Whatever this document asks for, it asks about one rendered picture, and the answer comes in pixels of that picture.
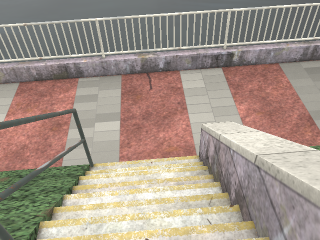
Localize stairs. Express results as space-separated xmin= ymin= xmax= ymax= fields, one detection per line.
xmin=36 ymin=155 xmax=270 ymax=240

